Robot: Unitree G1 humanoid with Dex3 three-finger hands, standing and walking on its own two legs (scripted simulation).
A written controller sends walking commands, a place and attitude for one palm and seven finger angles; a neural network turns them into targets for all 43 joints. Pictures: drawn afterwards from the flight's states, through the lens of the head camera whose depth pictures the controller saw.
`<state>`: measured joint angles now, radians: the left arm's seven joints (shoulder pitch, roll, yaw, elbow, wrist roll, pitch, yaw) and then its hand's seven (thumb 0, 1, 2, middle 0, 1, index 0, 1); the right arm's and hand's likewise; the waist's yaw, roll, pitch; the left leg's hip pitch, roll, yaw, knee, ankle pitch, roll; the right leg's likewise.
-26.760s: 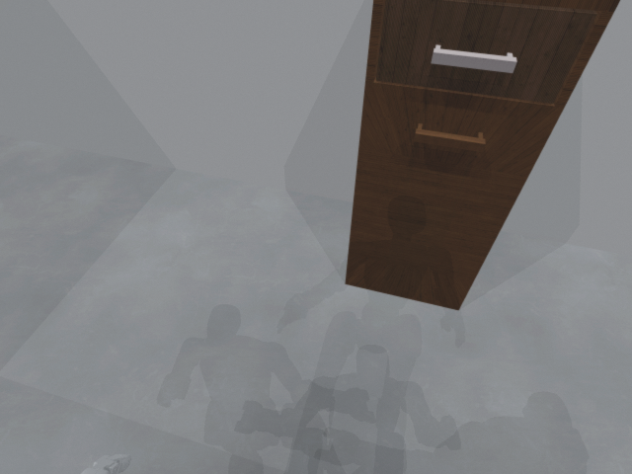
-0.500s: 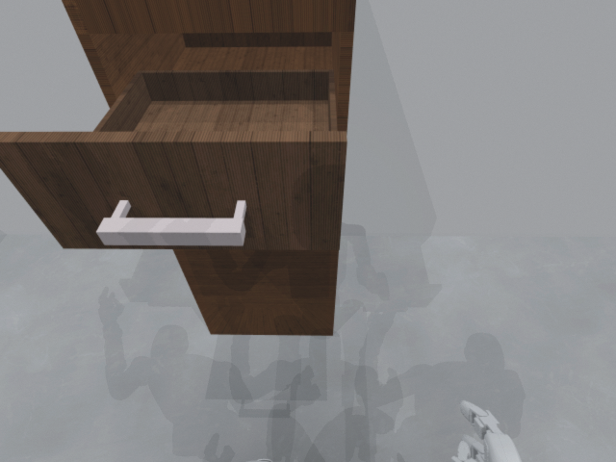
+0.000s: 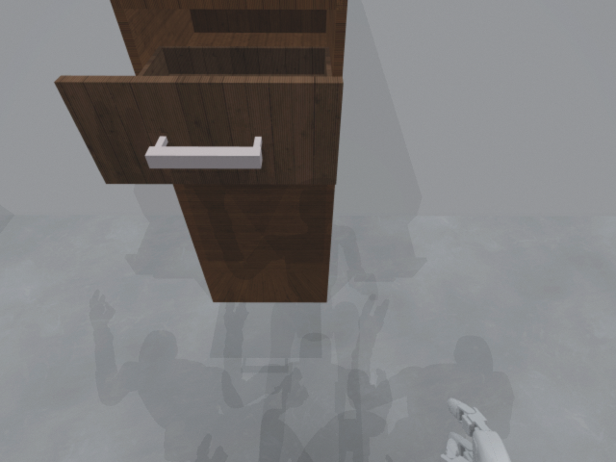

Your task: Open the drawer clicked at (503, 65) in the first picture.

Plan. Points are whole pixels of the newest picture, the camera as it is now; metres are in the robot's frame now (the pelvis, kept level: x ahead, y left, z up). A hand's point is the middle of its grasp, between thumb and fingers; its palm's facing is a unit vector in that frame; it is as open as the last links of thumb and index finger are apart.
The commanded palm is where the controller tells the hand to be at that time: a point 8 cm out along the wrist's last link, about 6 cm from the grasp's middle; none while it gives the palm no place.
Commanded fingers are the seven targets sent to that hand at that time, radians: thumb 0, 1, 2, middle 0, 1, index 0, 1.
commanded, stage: stop stepping back and stand still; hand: left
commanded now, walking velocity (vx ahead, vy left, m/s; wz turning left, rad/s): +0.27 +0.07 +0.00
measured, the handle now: (207, 149) +0.50 +0.18 +0.16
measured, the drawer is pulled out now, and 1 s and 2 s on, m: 0.29 0.29 0.29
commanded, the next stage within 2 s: let the arm hang, fingers relaxed in 1.26 s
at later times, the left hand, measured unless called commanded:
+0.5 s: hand out of the picture +0.17 +0.26 +0.34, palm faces +0.63 -0.73 -0.27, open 7.4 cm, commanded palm +0.07 +0.27 +0.34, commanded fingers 0.00 0.90 0.90 -0.20 -0.30 -0.20 -0.30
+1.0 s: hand (92, 221) +0.23 +0.18 +0.28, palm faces +0.46 -0.76 -0.46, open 7.4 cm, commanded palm +0.12 +0.25 +0.34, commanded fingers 0.00 0.90 0.90 -0.20 -0.30 -0.20 -0.30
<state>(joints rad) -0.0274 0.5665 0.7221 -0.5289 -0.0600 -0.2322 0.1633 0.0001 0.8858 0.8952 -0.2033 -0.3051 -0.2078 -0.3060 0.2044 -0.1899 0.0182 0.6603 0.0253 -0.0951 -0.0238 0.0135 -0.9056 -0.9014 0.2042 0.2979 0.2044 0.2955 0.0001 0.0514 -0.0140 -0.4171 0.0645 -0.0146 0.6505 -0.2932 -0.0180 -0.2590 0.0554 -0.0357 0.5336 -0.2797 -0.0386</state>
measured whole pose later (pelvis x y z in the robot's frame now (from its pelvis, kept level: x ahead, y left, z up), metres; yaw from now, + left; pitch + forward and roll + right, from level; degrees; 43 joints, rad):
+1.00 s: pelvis -0.01 -0.03 +0.01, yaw -1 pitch +2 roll +0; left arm 0.31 0.45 0.54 -0.65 -0.05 -0.20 0.12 0.01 0.89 0.90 -0.19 -0.30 -0.20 -0.30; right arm 0.20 -0.23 0.00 0.60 0.05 -0.06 -0.01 0.01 -0.91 -0.90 0.20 0.30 0.20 0.30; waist -0.06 0.06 0.00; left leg -0.38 0.03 0.04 0.78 -0.40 0.00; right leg -0.22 0.02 -0.05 0.50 -0.32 -0.04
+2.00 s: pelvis -0.05 -0.01 +0.01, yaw +2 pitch -2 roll +0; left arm 0.31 0.19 0.02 1.25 0.01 0.02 0.02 0.00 0.92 0.89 -0.20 -0.30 -0.20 -0.30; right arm 0.28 -0.16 -0.02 1.09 -0.02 0.03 -0.03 0.01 -0.91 -0.90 0.20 0.30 0.20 0.29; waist 0.01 0.05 0.06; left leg -0.21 -0.02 0.02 0.42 -0.17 0.03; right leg -0.19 0.02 0.00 0.42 -0.20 -0.02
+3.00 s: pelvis -0.03 -0.04 +0.01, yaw +1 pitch -2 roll +0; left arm 0.26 0.13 0.01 1.23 0.01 -0.01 0.04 0.00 0.90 0.89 -0.20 -0.30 -0.20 -0.30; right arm 0.28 -0.13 -0.02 1.13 -0.01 0.01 -0.04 0.00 -0.91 -0.90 0.20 0.30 0.20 0.29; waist -0.01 0.02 0.05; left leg -0.18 0.02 0.01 0.41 -0.21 -0.01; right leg -0.15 0.06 -0.01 0.40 -0.22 -0.06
